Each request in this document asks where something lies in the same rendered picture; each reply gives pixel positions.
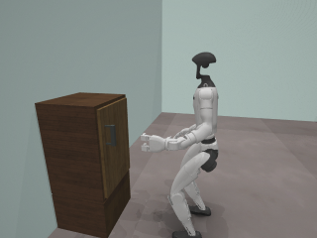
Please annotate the robot left thigh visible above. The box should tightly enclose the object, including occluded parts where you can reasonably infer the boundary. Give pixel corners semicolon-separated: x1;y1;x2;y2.
170;150;217;200

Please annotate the robot head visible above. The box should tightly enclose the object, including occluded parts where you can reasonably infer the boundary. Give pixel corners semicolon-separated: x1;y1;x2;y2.
192;52;216;88

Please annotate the robot left hand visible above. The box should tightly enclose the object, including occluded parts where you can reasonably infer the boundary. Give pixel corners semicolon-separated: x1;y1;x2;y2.
141;133;172;153

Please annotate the right robot forearm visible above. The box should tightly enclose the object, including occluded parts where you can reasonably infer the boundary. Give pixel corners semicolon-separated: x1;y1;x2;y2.
189;124;197;132

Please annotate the left robot forearm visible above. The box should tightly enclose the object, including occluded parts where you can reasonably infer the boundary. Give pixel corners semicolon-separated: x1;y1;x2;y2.
164;124;211;151

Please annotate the handle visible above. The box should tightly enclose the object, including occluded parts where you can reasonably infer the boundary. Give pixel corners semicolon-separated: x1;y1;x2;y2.
104;125;117;147

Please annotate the robot left upper arm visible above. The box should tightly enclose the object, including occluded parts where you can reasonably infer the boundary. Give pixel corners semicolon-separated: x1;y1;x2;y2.
196;88;214;134

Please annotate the cupboard door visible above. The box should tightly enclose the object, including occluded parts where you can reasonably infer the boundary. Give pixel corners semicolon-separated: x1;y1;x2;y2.
96;97;130;198

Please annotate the robot right hand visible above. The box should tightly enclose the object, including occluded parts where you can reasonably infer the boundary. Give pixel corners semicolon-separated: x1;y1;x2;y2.
173;128;190;139

